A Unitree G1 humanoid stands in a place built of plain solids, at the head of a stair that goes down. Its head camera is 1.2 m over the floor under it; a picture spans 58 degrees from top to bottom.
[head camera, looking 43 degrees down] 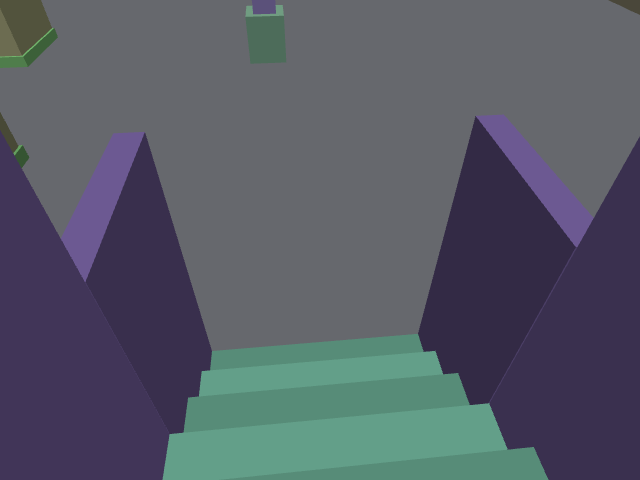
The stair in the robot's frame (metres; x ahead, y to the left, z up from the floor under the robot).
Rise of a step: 0.18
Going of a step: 0.23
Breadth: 1.20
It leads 6 degrees to the left of straight ahead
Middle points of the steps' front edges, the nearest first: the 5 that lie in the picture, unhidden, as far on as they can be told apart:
0.49 -0.07 -0.18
0.72 -0.05 -0.37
0.95 -0.03 -0.55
1.18 0.00 -0.73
1.41 0.02 -0.92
